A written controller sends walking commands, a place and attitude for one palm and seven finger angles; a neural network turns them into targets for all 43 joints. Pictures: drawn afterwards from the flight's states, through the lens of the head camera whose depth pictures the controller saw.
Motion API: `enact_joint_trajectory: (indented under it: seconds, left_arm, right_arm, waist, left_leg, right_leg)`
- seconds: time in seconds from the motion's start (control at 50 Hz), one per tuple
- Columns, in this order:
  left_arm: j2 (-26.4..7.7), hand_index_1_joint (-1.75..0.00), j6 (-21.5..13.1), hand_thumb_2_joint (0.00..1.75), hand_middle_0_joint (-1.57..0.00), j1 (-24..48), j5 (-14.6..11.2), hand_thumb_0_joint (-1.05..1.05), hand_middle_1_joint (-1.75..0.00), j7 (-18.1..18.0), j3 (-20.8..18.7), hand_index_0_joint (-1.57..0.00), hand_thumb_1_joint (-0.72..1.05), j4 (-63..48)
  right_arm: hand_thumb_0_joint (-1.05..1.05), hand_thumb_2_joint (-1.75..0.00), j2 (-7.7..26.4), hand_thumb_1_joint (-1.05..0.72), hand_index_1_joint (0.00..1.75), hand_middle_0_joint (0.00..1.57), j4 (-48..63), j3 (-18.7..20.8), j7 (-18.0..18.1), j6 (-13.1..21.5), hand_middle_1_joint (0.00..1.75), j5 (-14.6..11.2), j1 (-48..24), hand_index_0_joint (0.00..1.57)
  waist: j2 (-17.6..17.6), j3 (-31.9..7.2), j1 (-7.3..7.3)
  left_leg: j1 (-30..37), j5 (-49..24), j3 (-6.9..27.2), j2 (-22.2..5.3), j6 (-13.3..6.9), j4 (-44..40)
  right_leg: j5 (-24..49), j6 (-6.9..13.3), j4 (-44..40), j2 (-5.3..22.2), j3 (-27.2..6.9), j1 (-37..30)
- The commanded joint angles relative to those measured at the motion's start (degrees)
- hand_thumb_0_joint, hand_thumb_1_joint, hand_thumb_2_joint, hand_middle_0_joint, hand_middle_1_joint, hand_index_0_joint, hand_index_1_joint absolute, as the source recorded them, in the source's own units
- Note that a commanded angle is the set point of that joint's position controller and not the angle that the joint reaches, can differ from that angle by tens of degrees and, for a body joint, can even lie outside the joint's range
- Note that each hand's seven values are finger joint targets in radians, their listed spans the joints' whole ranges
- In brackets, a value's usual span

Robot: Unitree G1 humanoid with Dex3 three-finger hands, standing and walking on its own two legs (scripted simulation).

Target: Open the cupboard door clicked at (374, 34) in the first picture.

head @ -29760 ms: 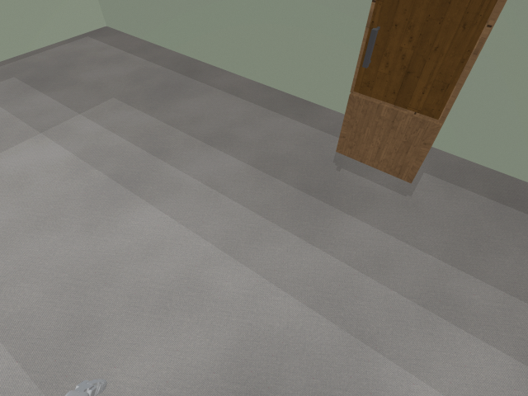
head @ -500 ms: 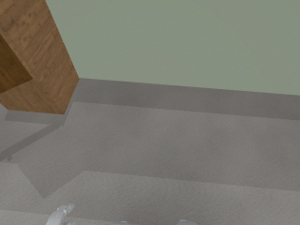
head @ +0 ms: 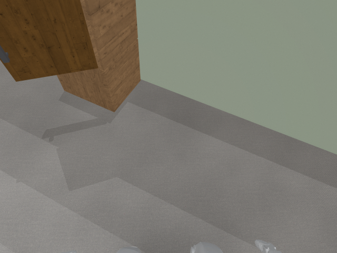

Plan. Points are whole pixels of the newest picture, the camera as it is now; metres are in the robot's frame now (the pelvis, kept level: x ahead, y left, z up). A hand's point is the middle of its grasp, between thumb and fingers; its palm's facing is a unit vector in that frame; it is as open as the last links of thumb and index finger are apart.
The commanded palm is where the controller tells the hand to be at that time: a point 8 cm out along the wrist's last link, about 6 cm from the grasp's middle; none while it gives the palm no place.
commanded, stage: turn to face it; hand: left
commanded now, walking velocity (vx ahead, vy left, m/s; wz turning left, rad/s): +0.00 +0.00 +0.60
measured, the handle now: out of the picture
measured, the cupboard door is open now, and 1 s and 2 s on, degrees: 45 45 45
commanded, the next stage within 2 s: take the last steps up to it in 0.54 s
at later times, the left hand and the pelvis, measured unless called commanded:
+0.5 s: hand out of the picture +0.02 +0.16 -0.17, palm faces +0.30 -0.93 -0.20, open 7.3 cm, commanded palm none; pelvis +0.02 -0.03 +0.00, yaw +16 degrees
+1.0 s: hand out of the picture +0.00 +0.14 -0.15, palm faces +0.48 -0.85 -0.23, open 7.3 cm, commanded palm none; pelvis +0.08 -0.03 +0.01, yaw +25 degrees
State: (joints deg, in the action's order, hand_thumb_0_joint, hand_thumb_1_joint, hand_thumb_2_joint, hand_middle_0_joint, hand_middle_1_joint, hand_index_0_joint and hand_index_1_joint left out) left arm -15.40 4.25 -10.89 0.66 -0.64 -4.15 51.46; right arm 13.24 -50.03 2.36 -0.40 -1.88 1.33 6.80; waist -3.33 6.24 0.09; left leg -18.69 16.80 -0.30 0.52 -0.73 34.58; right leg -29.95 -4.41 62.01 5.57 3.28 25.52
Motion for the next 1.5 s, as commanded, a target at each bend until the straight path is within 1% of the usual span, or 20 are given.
enact_joint_trajectory:
  seconds: [0.0, 0.12, 0.16, 0.18, 0.28, 0.44, 0.5, 0.64, 0.76, 0.78, 0.8, 0.82, 0.94, 1.1, 1.16, 1.18, 1.2, 1.22, 1.32, 1.48]
  left_arm:
    - [-3.64, -0.3, -2.14, 0.9, -0.2, 1.59, 0.07, 0.0, -0.3, 0.31, -0.82, -0.2, 0.9, -6.1]
    - [-4.25, -0.3, -3.29, 0.9, -0.2, -4.42, 0.02, 0.0, -0.3, 0.17, -1.05, -0.2, 0.9, -4.99]
    - [-12.17, -0.3, -4.48, 0.9, -0.2, -7.94, 1.29, 0.0, -0.3, -0.75, -2.8, -0.2, 0.9, -4.71]
    - [-13.53, -0.3, -4.4, 0.9, -0.2, -6.91, 1.06, 0.0, -0.3, -1.0, -2.45, -0.2, 0.9, -5.32]
    - [-6.18, -0.3, -4.49, 0.9, -0.2, 0.71, 0.74, 0.0, -0.3, -1.0, -0.59, -0.2, 0.9, -6.83]
    - [-8.76, -0.3, -4.6, 0.9, -0.2, -5.08, 0.47, 0.0, -0.3, -0.68, -1.7, -0.2, 0.9, -2.48]
    - [-2.12, -0.3, -3.35, 0.9, -0.2, -1.21, -0.48, 0.0, -0.3, -0.47, 0.4, -0.2, 0.9, -5.43]
    - [-1.37, -0.3, -2.53, 0.9, -0.2, -0.82, -0.1, 0.0, -0.3, 0.28, 0.3, -0.2, 0.9, -1.2]
    - [-1.46, -0.3, -4.37, 0.9, -0.2, -7.42, 0.49, 0.0, -0.3, 1.57, -0.59, -0.2, 0.9, 1.35]
    - [-4.33, -0.3, -5.1, 0.9, -0.2, -11.44, 1.01, 0.0, -0.3, 1.26, -1.38, -0.2, 0.9, 2.44]
    - [-10.55, -0.3, -5.61, 0.9, -0.2, -15.03, 1.54, 0.0, -0.3, 0.61, -2.67, -0.2, 0.9, 3.06]
    - [-10.87, -0.3, -5.68, 0.9, -0.2, -15.68, 0.99, 0.0, -0.3, 0.03, -2.37, -0.2, 0.9, 2.73]
    - [-3.69, -0.3, -8.21, 0.9, -0.2, -9.3, 0.64, 0.0, -0.3, -0.08, -0.53, -0.2, 0.9, 2.9]
    - [-5.99, -0.3, -8.31, 0.9, -0.2, -14.8, 1.11, 0.0, -0.3, -0.22, -0.99, -0.2, 0.9, 7.75]
    - [-6.58, -0.3, -7.93, 0.9, -0.2, -11.3, 0.89, 0.0, -0.3, -0.02, -1.36, -0.2, 0.9, 7.49]
    - [-5.28, -0.3, -7.86, 0.9, -0.2, -11.63, 0.76, 0.0, -0.3, 0.37, -1.0, -0.2, 0.9, 7.14]
    - [-1.5, -0.3, -7.5, 0.9, -0.2, -13.45, -0.05, 0.0, -0.3, 0.98, -0.42, -0.2, 0.9, 5.74]
    - [0.02, -0.3, -7.1, 0.9, -0.2, -8.8, 0.04, 0.0, -0.3, 0.68, 0.51, -0.2, 0.9, 3.22]
    - [1.22, -0.3, -5.3, 0.9, -0.2, -8.21, 1.09, 0.0, -0.3, 1.15, 0.14, -0.2, 0.9, 5.32]
    - [2.31, -0.3, -4.62, 0.9, -0.2, -0.65, 0.88, 0.0, -0.3, 1.56, 0.23, -0.2, 0.9, 1.56]
  right_arm:
    - [0.0, -0.9, 12.48, -0.9, 0.3, 0.2, 2.93, 3.53, 1.36, 0.91, 0.3, 0.32, 1.64, 0.2]
    - [0.0, -0.9, 12.09, -0.9, 0.3, 0.2, 3.63, 4.16, 0.91, 0.11, 0.3, -0.27, -1.76, 0.2]
    - [0.0, -0.9, 5.6, -0.9, 0.3, 0.2, 5.28, 3.4, 0.38, 0.05, 0.3, -1.02, -1.4, 0.2]
    - [0.0, -0.9, 7.31, -0.9, 0.3, 0.2, 5.78, 3.63, 0.1, -0.17, 0.3, -0.68, -2.53, 0.2]
    - [0.0, -0.9, 5.06, -0.9, 0.3, 0.2, 2.51, 3.1, -1.06, -1.29, 0.3, -0.37, -0.1, 0.2]
    - [0.0, -0.9, 3.29, -0.9, 0.3, 0.2, 0.82, 1.42, -0.58, 0.63, 0.3, -0.78, 1.58, 0.2]
    - [0.0, -0.9, 14.58, -0.9, 0.3, 0.2, -0.6, 3.91, 0.86, 1.0, 0.3, 0.08, 9.22, 0.2]
    - [0.0, -0.9, 9.1, -0.9, 0.3, 0.2, -0.73, 1.66, 2.48, 1.8, 0.3, 0.28, 3.86, 0.2]
    - [0.0, -0.9, 9.01, -0.9, 0.3, 0.2, -1.36, 2.3, 1.39, 1.3, 0.3, -0.27, 1.52, 0.2]
    - [0.0, -0.9, 6.22, -0.9, 0.3, 0.2, -0.74, 1.95, 1.04, 1.42, 0.3, -0.79, 0.79, 0.2]
    - [0.0, -0.9, 2.18, -0.9, 0.3, 0.2, 1.72, 1.21, 0.48, 1.8, 0.3, -1.02, -1.43, 0.2]
    - [0.0, -0.9, 6.24, -0.9, 0.3, 0.2, 3.23, 1.92, -0.18, 1.39, 0.3, 0.0, -4.87, 0.2]
    - [0.0, -0.9, 3.08, -0.9, 0.3, 0.2, -0.48, 1.97, -2.18, 0.64, 0.3, 0.03, -2.57, 0.2]
    - [0.0, -0.9, 0.11, -0.9, 0.3, 0.2, 0.74, 0.28, -3.15, 2.08, 0.3, -0.64, -7.17, 0.2]
    - [0.0, -0.9, 2.46, -0.9, 0.3, 0.2, -2.35, 0.74, -2.28, 3.15, 0.3, -0.11, 3.39, 0.2]
    - [0.0, -0.9, 6.21, -0.9, 0.3, 0.2, -5.01, 1.57, -1.53, 3.47, 0.3, 0.24, 12.35, 0.2]
    - [0.0, -0.9, 13.29, -0.9, 0.3, 0.2, -6.64, 3.51, -0.63, 4.02, 0.3, 1.0, 20.45, 0.2]
    - [0.0, -0.9, 15.74, -0.9, 0.3, 0.2, -7.46, 3.85, 0.62, 3.52, 0.3, 0.22, 24.77, 0.2]
    - [0.0, -0.9, 5.57, -0.9, 0.3, 0.2, -4.02, 0.76, 1.58, 4.49, 0.3, 0.18, 7.88, 0.2]
    - [0.0, -0.9, 4.13, -0.9, 0.3, 0.2, -6.82, 1.02, 1.21, 5.69, 0.3, 0.22, 12.27, 0.2]
  waist:
    - [12.23, -8.55, -1.13]
    - [11.59, -9.95, 2.03]
    - [-12.67, -9.97, 3.9]
    - [-13.67, -8.41, 4.08]
    - [-10.97, -4.36, -0.64]
    - [-6.5, -9.8, 0.16]
    - [19.14, -12.84, -4.09]
    - [13.28, -10.32, -0.81]
    - [10.49, -7.08, 2.92]
    - [0.5, -6.43, 5.2]
    - [-19.0, -3.83, 7.5]
    - [-12.9, -0.54, 7.65]
    - [-7.28, 1.92, 1.57]
    - [-8.17, -1.82, 3.76]
    - [-6.74, -5.17, -2.03]
    - [0.53, -11.05, -5.58]
    - [17.19, -18.19, -8.04]
    - [19.45, -19.91, -9.1]
    - [14.54, -4.14, 0.16]
    - [4.2, -1.24, 0.61]
  left_leg:
    - [6.72, -21.23, 14.77, -13.23, -8.34, -13.26]
    - [-1.99, -13.86, 15.67, -8.87, -5.17, -7.81]
    - [-16.39, 10.68, 3.1, 3.47, 2.45, 12.11]
    - [-15.09, 19.87, 3.42, 2.18, 2.58, 26.82]
    - [-12.68, 9.3, 0.64, -1.57, 3.89, 30.96]
    - [4.7, -1.37, -4.52, 0.73, 2.51, -6.42]
    - [18.42, -41.29, 22.44, -23.68, -12.11, -13.52]
    - [13.02, -35.66, 10.21, -14.11, -9.32, -12.13]
    - [-1.94, 4.88, 9.79, -7.85, -5.82, -9.26]
    - [-11.66, 10.64, 4.97, -2.49, -2.9, 1.03]
    - [-23.84, 19.43, -1.63, 3.18, 0.82, 17.19]
    - [-24.95, 17.98, 3.41, -0.56, 0.89, 27.68]
    - [-21.48, -2.57, 1.18, -4.79, 3.34, 29.44]
    - [-13.1, -2.45, -5.69, -2.77, 2.09, 5.53]
    - [6.28, -3.42, -9.26, 1.12, -0.07, -4.23]
    - [19.16, -3.88, -7.85, -0.75, -1.21, -5.9]
    - [32.13, -6.33, 14.14, -16.16, -7.28, -7.05]
    - [31.83, -8.68, 24.19, -21.99, -11.29, -14.4]
    - [2.9, 4.09, 10.18, -15.91, -8.3, -23.21]
    - [5.69, -1.42, 5.52, -15.39, -11.51, -28.29]
  right_leg:
    - [2.88, 0.01, -6.37, -1.11, -2.35, 0.83]
    - [14.12, 0.57, -30.7, -4.91, 0.06, -16.76]
    - [15.66, 7.33, -47.11, 16.0, -22.34, -26.32]
    - [18.8, 12.98, -48.81, 23.7, -27.19, -18.13]
    - [32.08, 10.54, -43.68, 12.31, -5.56, -14.44]
    - [44.95, 7.22, -30.93, 11.76, 0.0, -19.78]
    - [-8.17, -0.18, -7.27, 0.64, 1.25, 3.22]
    - [1.92, 1.01, -7.82, -1.25, -1.74, -0.86]
    - [9.75, 2.14, -33.09, -4.99, 3.25, -20.3]
    - [4.42, 3.89, -42.18, 1.84, -4.9, -28.86]
    - [-1.85, 9.71, -51.8, 18.98, -27.22, -32.19]
    - [-5.69, 13.56, -56.06, 25.1, -32.99, -24.5]
    - [18.08, 9.28, -53.02, 14.6, -7.85, -19.19]
    - [37.89, 8.39, -46.3, 14.7, 1.4, -26.81]
    - [44.64, 6.35, -34.22, 12.67, 5.59, -19.35]
    - [40.4, 4.96, -21.4, 10.56, 7.57, -14.3]
    - [8.6, 2.05, -3.36, 1.35, 9.92, 0.95]
    - [-6.58, 2.88, 9.14, -1.48, 2.92, 7.74]
    - [9.17, 4.67, 11.88, 3.98, -1.92, 6.4]
    - [16.48, 4.38, -8.56, 2.7, -0.66, 6.28]
